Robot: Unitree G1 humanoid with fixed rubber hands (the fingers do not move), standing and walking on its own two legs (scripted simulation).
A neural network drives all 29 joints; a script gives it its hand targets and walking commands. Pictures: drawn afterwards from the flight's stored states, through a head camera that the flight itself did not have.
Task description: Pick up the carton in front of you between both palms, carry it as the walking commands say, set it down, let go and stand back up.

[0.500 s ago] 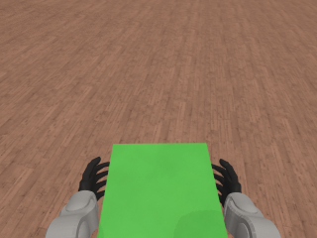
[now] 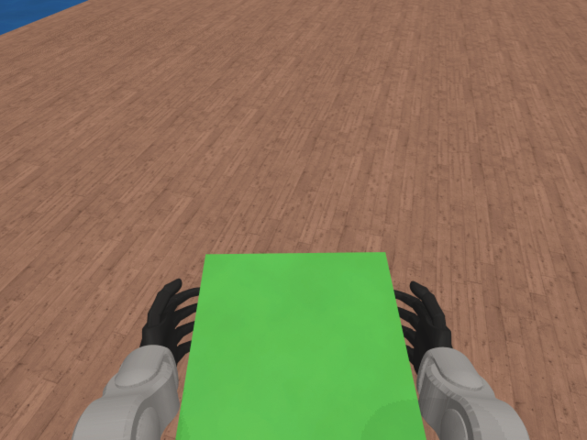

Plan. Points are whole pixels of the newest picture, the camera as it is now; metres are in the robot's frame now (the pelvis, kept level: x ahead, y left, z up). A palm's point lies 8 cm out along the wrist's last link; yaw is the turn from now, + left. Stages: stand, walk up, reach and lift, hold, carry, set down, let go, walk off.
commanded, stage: carry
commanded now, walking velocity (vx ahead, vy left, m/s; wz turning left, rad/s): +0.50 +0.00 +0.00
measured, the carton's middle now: (296, 374) +0.23 +0.00 +0.02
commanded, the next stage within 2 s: none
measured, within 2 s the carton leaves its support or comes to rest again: neither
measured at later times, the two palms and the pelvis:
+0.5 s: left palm (195, 174) +0.56 +0.19 +0.07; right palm (361, 179) +0.54 -0.11 +0.08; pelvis +0.33 +0.06 +0.00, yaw -3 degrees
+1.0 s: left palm (241, 89) +0.88 +0.15 +0.08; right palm (363, 92) +0.89 -0.15 +0.07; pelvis +0.66 -0.01 +0.00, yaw +0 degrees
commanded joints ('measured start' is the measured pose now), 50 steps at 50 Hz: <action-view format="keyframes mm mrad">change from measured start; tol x32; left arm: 1 -271 -612 -554 -86 -174 5 -52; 50 -273 -685 -588 -89 -184 -30 -84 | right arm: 1 -277 647 549 -63 147 -5 11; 50 -265 726 574 -56 136 -43 37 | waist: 1 -9 -137 -79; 9 -25 -149 -60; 12 -63 316 -284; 50 -13 -141 -121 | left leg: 1 -51 -8 48 -165 80 -13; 10 438 -121 197 -361 4 32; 12 827 287 -519 -560 -236 212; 15 728 283 -348 -550 287 201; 35 658 119 133 -446 652 68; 40 -48 -57 -113 571 -279 29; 50 -68 4 18 -12 45 -15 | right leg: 1 145 -221 123 -122 206 -76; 10 78 -152 -41 311 530 8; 14 -509 -23 212 1111 -250 39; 31 -505 -48 17 313 160 42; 36 -35 65 -81 204 82 8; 39 354 -400 747 -62 51 -196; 50 156 -226 155 -119 213 -78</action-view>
